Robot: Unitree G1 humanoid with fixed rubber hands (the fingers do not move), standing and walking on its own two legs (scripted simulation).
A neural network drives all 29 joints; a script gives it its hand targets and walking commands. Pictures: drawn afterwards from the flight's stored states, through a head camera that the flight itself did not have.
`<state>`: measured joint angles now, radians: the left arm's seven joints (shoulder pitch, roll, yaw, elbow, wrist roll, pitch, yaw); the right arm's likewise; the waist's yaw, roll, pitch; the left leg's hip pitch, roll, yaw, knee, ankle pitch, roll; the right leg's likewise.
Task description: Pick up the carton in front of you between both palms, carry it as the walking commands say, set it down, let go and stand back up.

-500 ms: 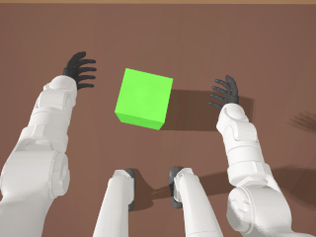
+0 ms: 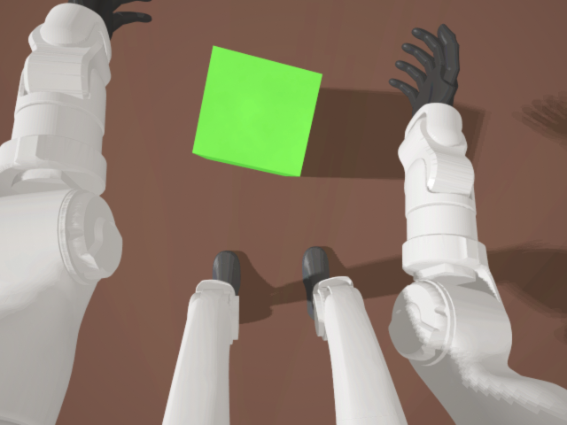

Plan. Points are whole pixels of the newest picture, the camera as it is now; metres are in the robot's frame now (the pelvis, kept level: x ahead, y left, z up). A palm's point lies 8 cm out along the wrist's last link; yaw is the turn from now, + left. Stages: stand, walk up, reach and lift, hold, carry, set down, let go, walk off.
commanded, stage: reach and lift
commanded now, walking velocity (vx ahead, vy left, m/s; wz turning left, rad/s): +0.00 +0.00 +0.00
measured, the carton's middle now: (256, 123) +0.51 +0.02 -0.53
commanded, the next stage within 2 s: none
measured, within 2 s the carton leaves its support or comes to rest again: leaves its support in 1.62 s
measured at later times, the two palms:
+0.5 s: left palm (158, 94) +0.54 +0.20 -0.38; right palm (362, 133) +0.48 -0.17 -0.38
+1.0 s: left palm (174, 103) +0.54 +0.19 -0.46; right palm (344, 133) +0.49 -0.16 -0.45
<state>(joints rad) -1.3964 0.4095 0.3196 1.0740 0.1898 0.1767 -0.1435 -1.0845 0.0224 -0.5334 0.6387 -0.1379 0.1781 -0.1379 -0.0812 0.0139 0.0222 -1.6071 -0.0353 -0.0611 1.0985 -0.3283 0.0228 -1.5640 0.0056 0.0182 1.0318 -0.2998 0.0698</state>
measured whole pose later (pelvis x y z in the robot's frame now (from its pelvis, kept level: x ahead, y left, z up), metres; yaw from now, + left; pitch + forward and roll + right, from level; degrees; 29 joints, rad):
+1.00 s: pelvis -0.05 -0.01 -0.28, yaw -4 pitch +35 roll -6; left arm -1.69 0.58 -0.10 1.27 -0.17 0.10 -0.05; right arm -1.50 -0.15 -0.29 1.04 0.18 0.09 -0.22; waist -0.04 -0.07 0.44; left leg -2.25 -0.01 -0.07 2.25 -0.62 0.02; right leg -2.20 0.08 0.00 2.17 -0.59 0.10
